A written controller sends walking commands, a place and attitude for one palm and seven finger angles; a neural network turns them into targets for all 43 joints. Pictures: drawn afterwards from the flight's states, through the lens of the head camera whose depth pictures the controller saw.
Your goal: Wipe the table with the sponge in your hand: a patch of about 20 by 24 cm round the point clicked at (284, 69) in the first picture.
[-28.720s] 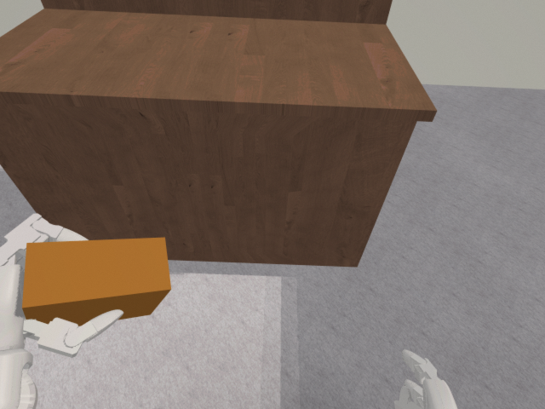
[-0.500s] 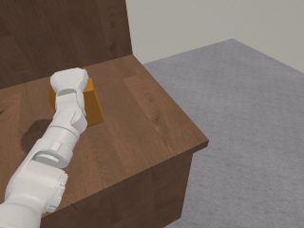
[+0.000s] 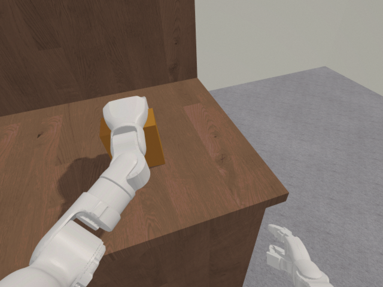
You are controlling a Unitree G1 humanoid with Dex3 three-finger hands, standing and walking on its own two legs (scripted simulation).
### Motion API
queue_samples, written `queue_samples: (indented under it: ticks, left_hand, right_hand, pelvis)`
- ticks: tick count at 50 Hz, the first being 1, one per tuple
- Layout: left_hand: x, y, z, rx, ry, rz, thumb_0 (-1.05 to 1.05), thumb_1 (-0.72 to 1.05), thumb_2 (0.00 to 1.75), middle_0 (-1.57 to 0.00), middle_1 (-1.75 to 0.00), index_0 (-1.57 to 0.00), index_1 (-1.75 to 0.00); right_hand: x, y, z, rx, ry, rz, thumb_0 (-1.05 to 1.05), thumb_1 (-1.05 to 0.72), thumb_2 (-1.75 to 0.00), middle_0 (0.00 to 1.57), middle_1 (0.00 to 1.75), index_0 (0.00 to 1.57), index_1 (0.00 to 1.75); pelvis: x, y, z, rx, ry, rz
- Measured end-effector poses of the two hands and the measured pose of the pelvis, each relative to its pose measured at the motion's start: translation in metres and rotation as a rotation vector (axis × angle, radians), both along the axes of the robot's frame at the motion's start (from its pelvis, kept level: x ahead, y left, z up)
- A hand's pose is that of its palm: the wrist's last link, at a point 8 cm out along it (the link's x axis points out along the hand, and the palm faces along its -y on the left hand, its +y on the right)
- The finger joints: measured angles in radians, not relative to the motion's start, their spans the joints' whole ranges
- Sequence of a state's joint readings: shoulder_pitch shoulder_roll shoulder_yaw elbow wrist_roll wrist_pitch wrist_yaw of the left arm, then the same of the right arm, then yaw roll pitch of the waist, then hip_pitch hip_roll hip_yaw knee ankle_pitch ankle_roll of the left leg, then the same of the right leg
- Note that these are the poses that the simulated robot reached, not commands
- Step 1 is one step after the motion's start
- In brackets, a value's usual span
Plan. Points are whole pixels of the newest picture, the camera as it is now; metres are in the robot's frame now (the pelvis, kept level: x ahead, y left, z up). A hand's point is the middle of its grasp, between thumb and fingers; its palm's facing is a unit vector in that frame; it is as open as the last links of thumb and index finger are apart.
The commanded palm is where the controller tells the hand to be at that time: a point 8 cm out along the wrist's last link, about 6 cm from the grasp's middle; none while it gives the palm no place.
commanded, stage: wipe back along the third lane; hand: left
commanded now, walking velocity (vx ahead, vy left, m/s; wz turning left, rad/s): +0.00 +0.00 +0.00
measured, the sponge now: (137, 148) +0.39 +0.18 +0.11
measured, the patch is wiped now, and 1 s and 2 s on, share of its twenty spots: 1.00 1.00 1.00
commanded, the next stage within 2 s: slide back across to the middle lane in 0.90 s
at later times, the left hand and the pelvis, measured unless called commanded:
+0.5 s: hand (144, 148) +0.33 +0.14 +0.17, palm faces +0.17 -0.09 -0.98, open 10.3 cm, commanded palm +0.28 +0.13 +0.19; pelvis -0.02 -0.03 +0.00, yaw -2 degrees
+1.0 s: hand (148, 166) +0.29 +0.12 +0.17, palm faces +0.24 -0.16 -0.96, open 10.3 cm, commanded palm +0.24 +0.12 +0.19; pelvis -0.03 -0.05 +0.00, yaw -2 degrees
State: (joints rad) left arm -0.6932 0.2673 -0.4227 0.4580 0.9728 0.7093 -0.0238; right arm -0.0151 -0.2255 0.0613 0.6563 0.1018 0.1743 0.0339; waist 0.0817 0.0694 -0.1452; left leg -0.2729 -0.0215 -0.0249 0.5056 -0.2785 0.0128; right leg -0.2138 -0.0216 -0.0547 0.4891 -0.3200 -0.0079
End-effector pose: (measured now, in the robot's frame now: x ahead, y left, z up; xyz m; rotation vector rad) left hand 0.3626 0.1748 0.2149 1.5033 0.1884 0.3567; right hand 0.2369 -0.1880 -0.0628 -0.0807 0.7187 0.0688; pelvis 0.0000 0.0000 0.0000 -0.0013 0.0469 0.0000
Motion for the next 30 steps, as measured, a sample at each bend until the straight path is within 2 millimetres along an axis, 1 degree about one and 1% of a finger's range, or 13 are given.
queue_samples:
  ticks: [6, 16, 23, 30]
  left_hand:
    - [-0.013, -0.010, 0.000, -0.006, -0.017, -0.020, 0.00, -0.50, 1.04, -0.69, -1.35, -0.70, -1.34]
    - [-0.037, -0.024, 0.001, -0.042, -0.040, -0.043, 0.00, -0.50, 1.04, -0.68, -1.36, -0.70, -1.34]
    - [-0.053, -0.035, 0.001, -0.046, -0.053, -0.063, 0.01, -0.49, 1.04, -0.68, -1.36, -0.70, -1.34]
    - [-0.071, -0.041, 0.001, -0.068, -0.074, -0.068, 0.01, -0.49, 1.04, -0.68, -1.36, -0.70, -1.34]
  right_hand:
    - [-0.003, -0.007, -0.004, 0.001, 0.020, 0.010, 0.01, -0.90, -0.90, 0.20, 0.30, 0.20, 0.30]
    - [-0.025, -0.033, -0.013, -0.002, 0.047, -0.027, 0.02, -0.91, -0.90, 0.20, 0.30, 0.20, 0.30]
    - [-0.037, -0.051, -0.012, -0.003, 0.029, -0.058, 0.02, -0.91, -0.90, 0.20, 0.30, 0.20, 0.30]
    - [-0.042, -0.065, -0.008, 0.002, -0.006, -0.079, 0.02, -0.91, -0.90, 0.20, 0.30, 0.20, 0.30]
  pelvis:
    - [-0.001, -0.006, -0.001, 0.002, -0.012, -0.001]
    - [-0.009, -0.020, -0.001, 0.009, -0.033, -0.013]
    - [-0.017, -0.030, -0.001, 0.014, -0.049, -0.023]
    - [-0.024, -0.040, -0.001, 0.016, -0.063, -0.031]
